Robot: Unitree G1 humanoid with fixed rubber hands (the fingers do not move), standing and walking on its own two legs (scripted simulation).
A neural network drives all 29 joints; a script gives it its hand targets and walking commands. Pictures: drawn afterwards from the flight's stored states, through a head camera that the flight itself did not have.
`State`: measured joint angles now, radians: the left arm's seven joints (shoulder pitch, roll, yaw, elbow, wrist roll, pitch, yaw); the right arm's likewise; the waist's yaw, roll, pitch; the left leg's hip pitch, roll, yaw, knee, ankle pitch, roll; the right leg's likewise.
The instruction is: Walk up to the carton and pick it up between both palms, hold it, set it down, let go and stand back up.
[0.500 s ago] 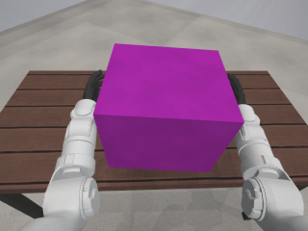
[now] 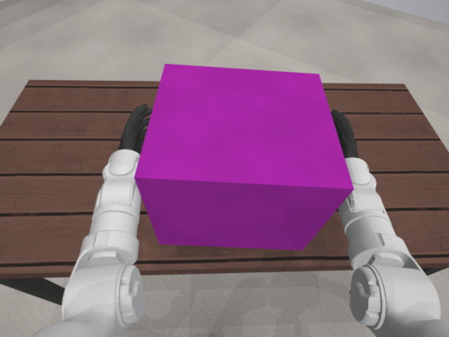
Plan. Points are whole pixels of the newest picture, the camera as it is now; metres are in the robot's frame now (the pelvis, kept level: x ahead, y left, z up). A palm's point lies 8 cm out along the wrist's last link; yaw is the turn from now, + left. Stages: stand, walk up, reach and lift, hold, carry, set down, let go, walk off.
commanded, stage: set down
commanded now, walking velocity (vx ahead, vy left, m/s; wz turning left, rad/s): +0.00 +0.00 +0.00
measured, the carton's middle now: (236, 161) +0.41 -0.01 +0.04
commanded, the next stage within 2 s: none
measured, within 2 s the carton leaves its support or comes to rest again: rests again in 1.08 s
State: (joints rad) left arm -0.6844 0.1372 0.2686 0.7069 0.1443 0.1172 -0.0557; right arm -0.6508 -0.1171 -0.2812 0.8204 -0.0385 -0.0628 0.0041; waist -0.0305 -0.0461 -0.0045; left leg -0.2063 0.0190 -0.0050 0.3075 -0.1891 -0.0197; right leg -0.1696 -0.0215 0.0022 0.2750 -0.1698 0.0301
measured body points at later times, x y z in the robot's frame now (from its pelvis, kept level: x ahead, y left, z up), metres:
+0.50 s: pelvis -0.03 -0.02 +0.00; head +0.00 -0.01 +0.45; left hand +0.39 +0.16 +0.07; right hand +0.37 -0.23 +0.09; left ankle -0.03 +0.12 -0.75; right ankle -0.04 -0.14 -0.75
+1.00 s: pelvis -0.01 -0.01 +0.00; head +0.05 +0.00 +0.44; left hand +0.42 +0.17 +0.05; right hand +0.40 -0.22 +0.06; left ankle -0.03 +0.12 -0.75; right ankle -0.04 -0.14 -0.75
